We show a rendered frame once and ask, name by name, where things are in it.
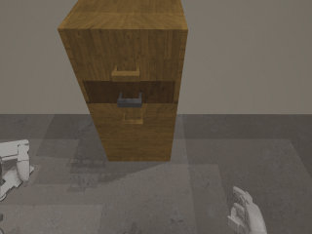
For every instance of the handle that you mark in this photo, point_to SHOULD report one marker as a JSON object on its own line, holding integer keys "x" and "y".
{"x": 132, "y": 123}
{"x": 125, "y": 76}
{"x": 129, "y": 102}

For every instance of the left robot hand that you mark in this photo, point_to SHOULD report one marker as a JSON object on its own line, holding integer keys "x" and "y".
{"x": 15, "y": 160}

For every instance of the drawer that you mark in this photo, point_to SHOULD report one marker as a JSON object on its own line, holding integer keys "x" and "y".
{"x": 151, "y": 91}

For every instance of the right robot hand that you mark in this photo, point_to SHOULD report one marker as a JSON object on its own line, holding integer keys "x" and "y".
{"x": 250, "y": 217}

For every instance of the cabinet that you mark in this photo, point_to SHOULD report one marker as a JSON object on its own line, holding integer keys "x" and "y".
{"x": 149, "y": 36}

